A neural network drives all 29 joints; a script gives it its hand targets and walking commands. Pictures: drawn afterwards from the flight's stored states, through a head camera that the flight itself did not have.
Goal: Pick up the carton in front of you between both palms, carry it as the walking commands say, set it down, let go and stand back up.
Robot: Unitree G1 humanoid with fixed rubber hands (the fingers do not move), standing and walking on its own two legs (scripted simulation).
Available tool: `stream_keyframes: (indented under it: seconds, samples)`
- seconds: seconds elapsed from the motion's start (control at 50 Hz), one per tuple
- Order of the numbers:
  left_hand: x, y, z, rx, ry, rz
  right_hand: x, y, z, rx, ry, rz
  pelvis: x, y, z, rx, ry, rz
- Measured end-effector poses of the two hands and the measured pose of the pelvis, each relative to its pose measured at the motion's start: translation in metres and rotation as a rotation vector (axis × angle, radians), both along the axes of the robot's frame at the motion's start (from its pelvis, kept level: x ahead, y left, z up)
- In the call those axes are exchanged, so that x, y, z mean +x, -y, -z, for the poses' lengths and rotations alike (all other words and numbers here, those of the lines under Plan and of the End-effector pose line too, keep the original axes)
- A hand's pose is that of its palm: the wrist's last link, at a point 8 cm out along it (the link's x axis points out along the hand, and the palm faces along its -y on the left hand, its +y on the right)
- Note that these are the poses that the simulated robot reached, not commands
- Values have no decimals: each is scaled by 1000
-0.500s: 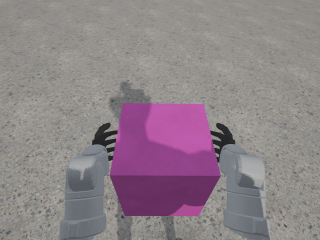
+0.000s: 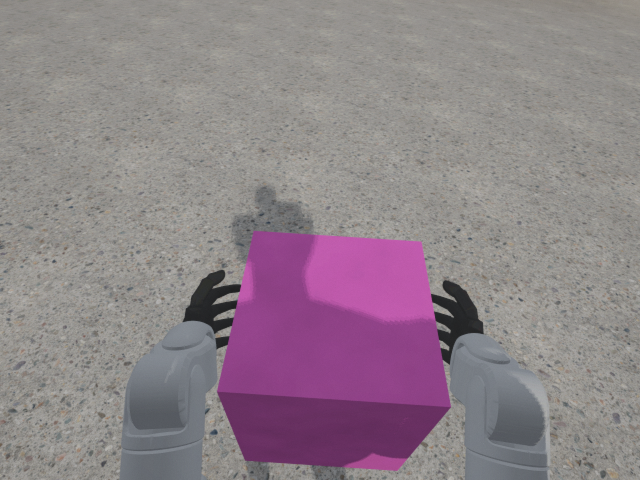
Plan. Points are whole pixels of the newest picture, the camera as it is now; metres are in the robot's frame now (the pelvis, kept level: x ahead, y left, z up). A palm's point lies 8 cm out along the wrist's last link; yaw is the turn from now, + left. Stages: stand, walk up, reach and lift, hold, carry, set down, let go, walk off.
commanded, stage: carry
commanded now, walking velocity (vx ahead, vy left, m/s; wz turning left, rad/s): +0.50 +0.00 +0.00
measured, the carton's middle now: (328, 356) +0.28 +0.00 +0.03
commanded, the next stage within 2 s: none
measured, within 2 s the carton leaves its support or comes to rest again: neither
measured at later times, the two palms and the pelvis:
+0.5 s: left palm (267, 178) +0.58 +0.13 +0.09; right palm (433, 190) +0.59 -0.17 +0.09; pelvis +0.32 -0.03 +0.00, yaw +1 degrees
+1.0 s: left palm (270, 106) +0.91 +0.16 +0.08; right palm (394, 111) +0.90 -0.14 +0.09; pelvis +0.63 +0.02 +0.01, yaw -1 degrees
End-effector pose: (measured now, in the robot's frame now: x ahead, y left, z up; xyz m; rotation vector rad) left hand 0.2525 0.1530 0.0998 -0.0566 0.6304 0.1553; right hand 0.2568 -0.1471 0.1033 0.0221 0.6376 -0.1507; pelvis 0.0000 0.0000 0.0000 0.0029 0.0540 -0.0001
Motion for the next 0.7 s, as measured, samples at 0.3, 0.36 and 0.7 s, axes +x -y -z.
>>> stream_keyframes:
  seconds: [0.3,0.36,0.7]
  samples:
    - [193,2,-17,-10,-47,53,176,2,-19,5,-47,63,175,-11,-28,-26,-32,19]
    - [233,8,-19,-2,-28,34,222,8,-18,12,-28,43,219,-1,-23,-19,-26,16]
    - [438,21,-6,31,-102,-59,454,20,6,34,-101,-57,438,33,-28,20,-36,-36]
